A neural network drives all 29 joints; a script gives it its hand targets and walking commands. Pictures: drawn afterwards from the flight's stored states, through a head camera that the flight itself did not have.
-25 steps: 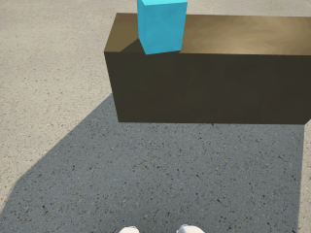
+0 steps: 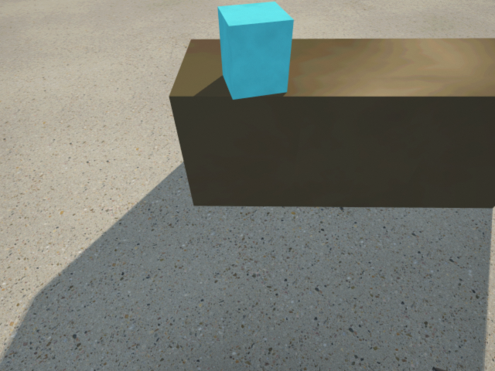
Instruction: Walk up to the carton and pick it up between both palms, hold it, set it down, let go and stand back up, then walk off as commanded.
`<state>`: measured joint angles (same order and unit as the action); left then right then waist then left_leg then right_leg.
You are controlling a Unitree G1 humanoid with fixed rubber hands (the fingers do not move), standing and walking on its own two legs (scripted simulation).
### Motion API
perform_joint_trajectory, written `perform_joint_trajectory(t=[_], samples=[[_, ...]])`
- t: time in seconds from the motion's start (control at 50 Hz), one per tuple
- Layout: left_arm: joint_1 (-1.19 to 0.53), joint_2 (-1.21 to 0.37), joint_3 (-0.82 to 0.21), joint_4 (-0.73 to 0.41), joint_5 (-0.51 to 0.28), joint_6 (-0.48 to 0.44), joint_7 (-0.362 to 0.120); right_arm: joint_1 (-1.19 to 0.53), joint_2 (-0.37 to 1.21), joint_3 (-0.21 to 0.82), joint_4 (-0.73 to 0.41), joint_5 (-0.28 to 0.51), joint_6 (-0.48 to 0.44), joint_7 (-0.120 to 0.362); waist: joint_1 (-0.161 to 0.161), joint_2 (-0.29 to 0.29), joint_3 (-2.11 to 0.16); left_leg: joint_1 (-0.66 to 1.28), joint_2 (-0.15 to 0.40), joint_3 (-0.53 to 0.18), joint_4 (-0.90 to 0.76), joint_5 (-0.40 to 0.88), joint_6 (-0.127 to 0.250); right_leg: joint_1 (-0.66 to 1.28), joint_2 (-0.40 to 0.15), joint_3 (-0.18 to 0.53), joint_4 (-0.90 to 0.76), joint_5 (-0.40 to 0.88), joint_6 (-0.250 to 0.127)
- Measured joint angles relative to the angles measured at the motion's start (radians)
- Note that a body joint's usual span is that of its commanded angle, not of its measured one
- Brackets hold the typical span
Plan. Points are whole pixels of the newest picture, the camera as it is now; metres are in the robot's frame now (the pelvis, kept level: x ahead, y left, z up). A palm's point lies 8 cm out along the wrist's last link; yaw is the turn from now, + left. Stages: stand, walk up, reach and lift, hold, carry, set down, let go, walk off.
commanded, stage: walk off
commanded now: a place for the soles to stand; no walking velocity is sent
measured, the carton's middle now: (253, 51) +1.16 +0.02 +0.03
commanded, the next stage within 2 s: stand in 0.60 s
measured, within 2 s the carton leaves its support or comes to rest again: neither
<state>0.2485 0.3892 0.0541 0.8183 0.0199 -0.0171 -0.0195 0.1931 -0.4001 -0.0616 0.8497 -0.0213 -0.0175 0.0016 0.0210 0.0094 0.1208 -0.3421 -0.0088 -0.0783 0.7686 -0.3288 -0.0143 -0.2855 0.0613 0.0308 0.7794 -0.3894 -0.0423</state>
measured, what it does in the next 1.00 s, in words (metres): stands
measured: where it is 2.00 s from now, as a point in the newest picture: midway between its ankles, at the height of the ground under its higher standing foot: outside the picture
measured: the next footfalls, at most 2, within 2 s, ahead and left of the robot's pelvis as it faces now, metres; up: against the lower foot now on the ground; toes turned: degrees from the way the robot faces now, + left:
none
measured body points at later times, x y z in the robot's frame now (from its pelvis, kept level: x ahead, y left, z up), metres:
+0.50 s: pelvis +0.02 +0.00 +0.00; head +0.03 -0.01 +0.45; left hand +0.12 +0.32 -0.09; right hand +0.16 -0.31 -0.10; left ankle +0.06 +0.14 -0.71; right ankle +0.02 -0.10 -0.71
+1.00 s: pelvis +0.00 +0.01 +0.02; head +0.02 -0.01 +0.47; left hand +0.14 +0.32 -0.06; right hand +0.14 -0.30 -0.09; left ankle +0.06 +0.14 -0.71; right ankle +0.02 -0.10 -0.71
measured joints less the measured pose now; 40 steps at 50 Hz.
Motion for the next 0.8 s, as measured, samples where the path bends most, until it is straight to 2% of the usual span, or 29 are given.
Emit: perform_joint_trajectory(t=[0.04, 0.08, 0.16, 0.62, 0.8], samples=[[0.000, -0.001, 0.000, 0.000, 0.000, -0.002, -0.003, -0.008, 0.000, 0.000, 0.001, 0.000, 0.000, 0.000, 0.000, 0.003, -0.002, -0.001, -0.001, 0.001, 0.015, -0.037, 0.019, 0.005, 0.000, 0.000, 0.000, -0.002, 0.000], [-0.001, -0.001, 0.000, 0.000, 0.000, -0.006, -0.001, -0.010, 0.000, 0.000, 0.000, 0.001, -0.001, 0.000, 0.000, 0.006, -0.007, 0.001, -0.001, 0.001, 0.006, -0.015, 0.025, 0.005, 0.000, 0.000, 0.000, -0.012, 0.000], [-0.019, -0.001, 0.000, 0.000, 0.000, -0.007, 0.003, -0.019, 0.000, 0.006, 0.000, 0.004, -0.008, 0.000, 0.000, 0.006, -0.010, 0.004, 0.000, 0.007, -0.008, -0.009, -0.013, 0.000, -0.002, 0.007, 0.000, -0.018, 0.000], [-0.045, -0.001, 0.000, 0.000, 0.000, -0.017, 0.010, -0.080, 0.000, 0.012, 0.002, 0.010, -0.008, -0.002, 0.000, 0.006, -0.009, 0.007, 0.000, 0.022, -0.011, -0.012, -0.007, -0.001, -0.003, 0.022, -0.002, -0.017, 0.000], [-0.081, -0.001, 0.000, 0.000, 0.000, -0.017, 0.014, -0.083, 0.000, 0.029, 0.021, 0.017, -0.007, 0.007, 0.000, 0.005, -0.023, 0.021, 0.000, 0.039, -0.107, 0.044, -0.003, -0.002, -0.008, 0.041, -0.080, 0.036, 0.010]])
